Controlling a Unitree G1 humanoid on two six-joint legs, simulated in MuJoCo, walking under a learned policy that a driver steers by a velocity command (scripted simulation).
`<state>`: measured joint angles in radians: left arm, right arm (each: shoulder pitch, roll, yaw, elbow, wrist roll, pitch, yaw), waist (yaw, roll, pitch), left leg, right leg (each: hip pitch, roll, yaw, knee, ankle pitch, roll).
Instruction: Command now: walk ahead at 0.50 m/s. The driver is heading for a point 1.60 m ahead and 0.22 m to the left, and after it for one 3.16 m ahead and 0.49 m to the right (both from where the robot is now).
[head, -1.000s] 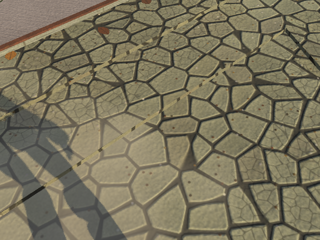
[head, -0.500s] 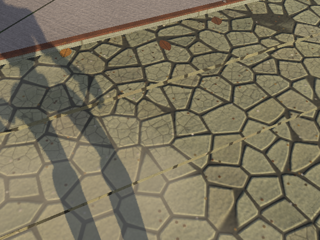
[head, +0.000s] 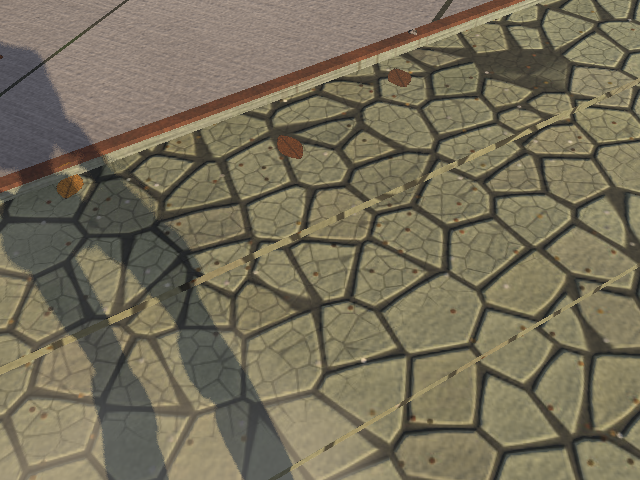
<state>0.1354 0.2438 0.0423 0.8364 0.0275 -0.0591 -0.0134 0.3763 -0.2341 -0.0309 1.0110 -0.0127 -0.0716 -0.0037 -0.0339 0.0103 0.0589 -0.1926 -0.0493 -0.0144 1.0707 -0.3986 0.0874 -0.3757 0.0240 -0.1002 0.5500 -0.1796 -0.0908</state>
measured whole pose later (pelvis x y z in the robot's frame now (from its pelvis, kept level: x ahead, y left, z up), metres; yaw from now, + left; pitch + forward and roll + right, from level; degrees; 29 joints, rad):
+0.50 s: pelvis +0.26 +0.04 +0.00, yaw +0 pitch +0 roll +0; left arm 0.41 0.21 0.03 1.04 0.01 -0.06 0.00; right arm 0.04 -0.20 -0.04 0.88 -0.04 -0.07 0.00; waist 0.04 -0.04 0.06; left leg -0.40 -0.02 0.11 0.54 -0.32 0.14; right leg -0.10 -0.01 -0.03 0.80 -0.45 -0.05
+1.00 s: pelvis +0.51 -0.01 +0.03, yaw +0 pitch -1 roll +0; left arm 0.13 0.22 0.06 0.93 0.03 -0.05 -0.01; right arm 0.31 -0.21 -0.05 1.06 -0.01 -0.07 0.01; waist -0.01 0.03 0.05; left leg -0.20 0.02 0.01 0.93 -0.43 0.09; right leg -0.38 0.00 -0.11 0.56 -0.28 -0.01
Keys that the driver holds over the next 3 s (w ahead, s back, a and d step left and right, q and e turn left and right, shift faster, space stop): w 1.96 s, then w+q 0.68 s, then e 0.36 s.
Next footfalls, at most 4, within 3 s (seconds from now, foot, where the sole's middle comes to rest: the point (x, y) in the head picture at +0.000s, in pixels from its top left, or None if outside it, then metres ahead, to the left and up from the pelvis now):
0.40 left None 0.39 0.13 -0.75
0.90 right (375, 395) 0.63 -0.09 -0.74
1.44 left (279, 278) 0.94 0.11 -0.73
1.94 right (357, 188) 1.22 -0.09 -0.71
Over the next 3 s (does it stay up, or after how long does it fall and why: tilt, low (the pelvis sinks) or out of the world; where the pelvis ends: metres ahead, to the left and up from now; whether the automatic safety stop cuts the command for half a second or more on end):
stays up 1.57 0.12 0.06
